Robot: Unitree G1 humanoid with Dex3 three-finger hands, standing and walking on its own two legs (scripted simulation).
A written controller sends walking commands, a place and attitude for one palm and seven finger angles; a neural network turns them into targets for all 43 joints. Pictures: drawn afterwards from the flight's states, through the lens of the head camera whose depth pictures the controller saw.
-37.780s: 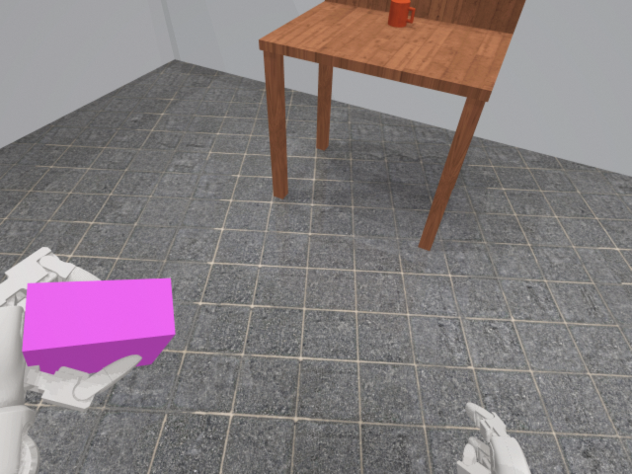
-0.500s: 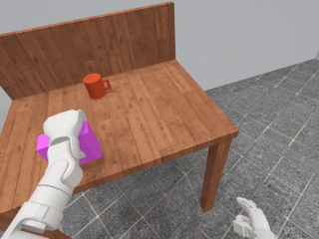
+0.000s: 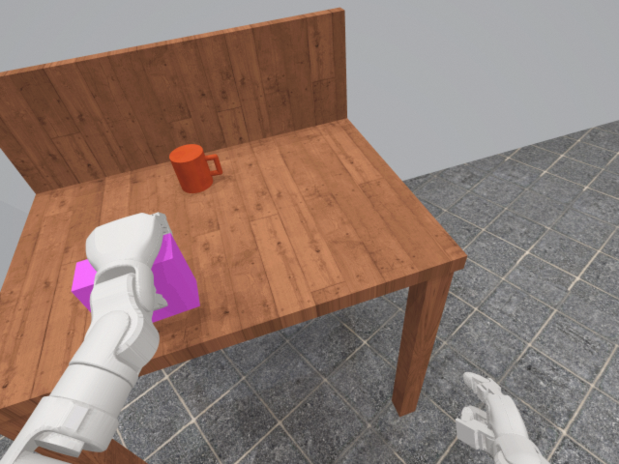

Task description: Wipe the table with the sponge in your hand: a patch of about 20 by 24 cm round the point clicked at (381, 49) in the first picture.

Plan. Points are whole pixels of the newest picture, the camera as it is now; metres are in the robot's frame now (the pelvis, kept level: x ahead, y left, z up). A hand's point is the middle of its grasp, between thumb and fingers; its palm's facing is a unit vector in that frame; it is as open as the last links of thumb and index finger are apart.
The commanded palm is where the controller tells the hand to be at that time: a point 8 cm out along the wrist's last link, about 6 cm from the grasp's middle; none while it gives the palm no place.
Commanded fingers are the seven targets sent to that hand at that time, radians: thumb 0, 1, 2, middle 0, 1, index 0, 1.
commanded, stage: lower the sponge onto the table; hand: left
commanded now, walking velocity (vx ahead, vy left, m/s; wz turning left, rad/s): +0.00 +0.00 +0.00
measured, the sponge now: (146, 292) +0.31 +0.28 +0.07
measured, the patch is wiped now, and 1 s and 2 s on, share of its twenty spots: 0.00 0.00 0.05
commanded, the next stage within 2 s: wipe forward along the first lane in 1.64 s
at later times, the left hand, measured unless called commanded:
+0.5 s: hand (150, 287) +0.31 +0.27 +0.08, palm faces -0.07 -0.08 -0.99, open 9.7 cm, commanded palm +0.29 +0.26 +0.16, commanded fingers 0.00 0.10 1.30 -1.20 -1.60 -1.20 -1.60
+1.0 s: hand (167, 293) +0.32 +0.25 +0.06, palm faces -0.08 -0.09 -0.99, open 9.7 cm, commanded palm +0.30 +0.26 +0.13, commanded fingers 0.00 0.10 1.30 -1.20 -1.60 -1.20 -1.60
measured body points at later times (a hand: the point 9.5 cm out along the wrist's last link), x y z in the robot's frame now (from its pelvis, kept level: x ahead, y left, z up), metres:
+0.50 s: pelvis +0.00 +0.00 +0.00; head -0.01 -0.05 +0.45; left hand +0.31 +0.27 +0.14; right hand +0.22 -0.23 -0.10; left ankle +0.03 +0.12 -0.74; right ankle -0.04 -0.08 -0.74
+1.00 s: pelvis +0.00 +0.00 +0.00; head +0.00 -0.04 +0.45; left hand +0.32 +0.26 +0.11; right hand +0.22 -0.23 -0.10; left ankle +0.03 +0.12 -0.74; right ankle -0.04 -0.08 -0.74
